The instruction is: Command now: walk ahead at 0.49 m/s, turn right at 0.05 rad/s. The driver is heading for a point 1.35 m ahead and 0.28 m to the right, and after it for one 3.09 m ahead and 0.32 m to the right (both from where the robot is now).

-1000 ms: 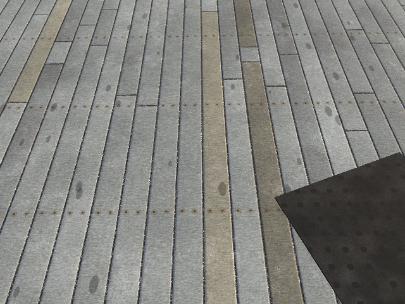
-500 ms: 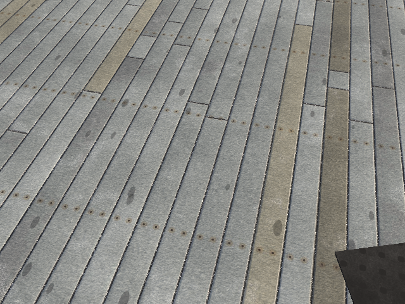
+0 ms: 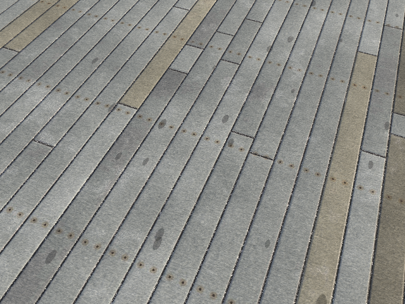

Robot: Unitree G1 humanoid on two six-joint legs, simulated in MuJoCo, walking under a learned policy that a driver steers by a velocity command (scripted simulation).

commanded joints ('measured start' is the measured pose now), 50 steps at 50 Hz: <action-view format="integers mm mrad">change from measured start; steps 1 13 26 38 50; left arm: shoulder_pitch -11 -272 46 7 80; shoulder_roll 102 23 169 141 130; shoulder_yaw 26 3 72 51 27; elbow -78 -178 -217 -200 -199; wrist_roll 4 14 11 15 -3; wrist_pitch -11 18 21 13 7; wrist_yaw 2 -28 -25 10 6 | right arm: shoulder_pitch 73 158 56 -106 287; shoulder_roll -109 -153 -153 -67 -172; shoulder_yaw -33 -50 -24 -5 -53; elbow -24 78 -42 -77 -3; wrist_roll -18 -11 38 -3 14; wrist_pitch -20 -37 -75 -34 -38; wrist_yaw -2 -38 -24 -22 -3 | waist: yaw -31 -99 79 45 -139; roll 106 37 -33 -52 203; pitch -88 42 -236 -36 -309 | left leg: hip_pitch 302 328 -447 -148 697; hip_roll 275 242 62 91 397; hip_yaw -348 50 -155 -61 -736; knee -327 -431 836 98 -213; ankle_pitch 16 217 -300 292 -295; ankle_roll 171 106 -39 -113 236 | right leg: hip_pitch -305 -346 598 108 -423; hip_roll -111 -53 -235 -57 81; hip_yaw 59 10 561 135 146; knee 43 -465 -829 -934 198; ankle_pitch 137 556 205 445 -132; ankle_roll -6 17 -329 -194 -10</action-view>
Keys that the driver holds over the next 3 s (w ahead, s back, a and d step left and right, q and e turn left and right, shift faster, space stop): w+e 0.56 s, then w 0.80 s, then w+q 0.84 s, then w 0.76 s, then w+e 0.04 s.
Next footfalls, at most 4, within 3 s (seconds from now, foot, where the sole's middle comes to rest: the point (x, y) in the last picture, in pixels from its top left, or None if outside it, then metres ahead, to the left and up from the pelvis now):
0.44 right None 0.40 -0.16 -0.77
0.94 left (227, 223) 0.75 -0.05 -0.77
1.46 right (312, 185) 0.92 -0.39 -0.77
2.00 left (260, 121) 1.26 -0.20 -0.77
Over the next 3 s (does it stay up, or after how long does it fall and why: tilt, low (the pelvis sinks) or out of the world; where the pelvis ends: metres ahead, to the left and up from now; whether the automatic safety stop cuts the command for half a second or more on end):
stays up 1.65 -0.25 0.00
